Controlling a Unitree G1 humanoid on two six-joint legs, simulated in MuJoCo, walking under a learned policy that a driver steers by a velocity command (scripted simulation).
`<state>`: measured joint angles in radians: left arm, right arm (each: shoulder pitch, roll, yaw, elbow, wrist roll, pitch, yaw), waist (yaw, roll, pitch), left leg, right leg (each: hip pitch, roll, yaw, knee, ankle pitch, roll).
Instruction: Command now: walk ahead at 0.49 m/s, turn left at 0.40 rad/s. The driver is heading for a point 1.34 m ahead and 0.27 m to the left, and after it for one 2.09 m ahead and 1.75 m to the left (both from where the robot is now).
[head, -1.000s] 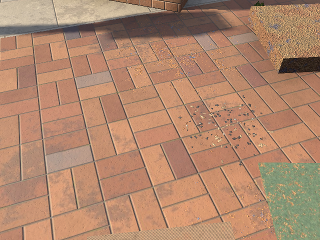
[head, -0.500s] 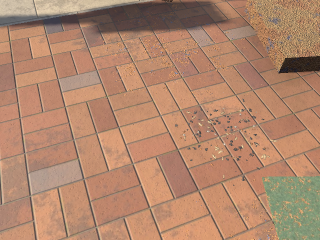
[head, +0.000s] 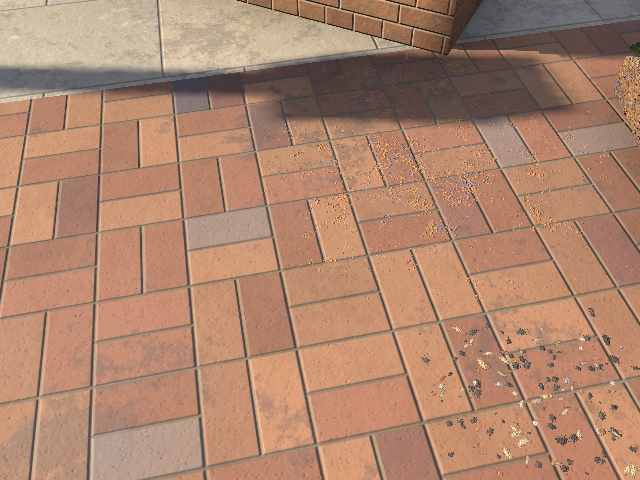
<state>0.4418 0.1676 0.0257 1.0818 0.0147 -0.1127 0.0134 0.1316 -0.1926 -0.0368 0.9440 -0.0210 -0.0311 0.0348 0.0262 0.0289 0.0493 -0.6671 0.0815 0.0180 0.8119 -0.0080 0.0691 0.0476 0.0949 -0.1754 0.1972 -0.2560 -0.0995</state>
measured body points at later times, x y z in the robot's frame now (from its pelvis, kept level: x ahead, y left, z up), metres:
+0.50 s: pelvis +0.28 +0.05 +0.00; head +0.31 +0.07 +0.45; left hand +0.39 +0.32 -0.11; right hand +0.33 -0.22 -0.13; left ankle +0.21 +0.07 -0.74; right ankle +0.46 -0.10 -0.67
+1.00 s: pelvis +0.56 +0.08 +0.01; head +0.59 +0.08 +0.46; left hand +0.45 +0.31 -0.12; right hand +0.78 -0.10 -0.12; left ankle +0.57 +0.24 -0.68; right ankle +0.57 +0.00 -0.74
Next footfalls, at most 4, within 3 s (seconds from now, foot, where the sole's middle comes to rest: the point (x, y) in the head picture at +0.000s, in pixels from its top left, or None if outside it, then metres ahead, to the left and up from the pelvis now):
0.18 left None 0.25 0.08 -0.78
0.70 right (343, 420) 0.61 0.01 -0.78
1.22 left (218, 353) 0.76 0.30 -0.78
1.80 right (264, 249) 1.08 0.22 -0.78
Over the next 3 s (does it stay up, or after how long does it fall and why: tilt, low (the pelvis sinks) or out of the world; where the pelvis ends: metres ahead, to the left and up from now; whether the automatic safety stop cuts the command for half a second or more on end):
stays up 1.58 0.29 0.00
